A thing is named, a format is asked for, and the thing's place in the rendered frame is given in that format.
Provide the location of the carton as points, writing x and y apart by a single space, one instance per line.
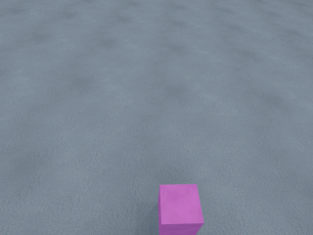
179 209

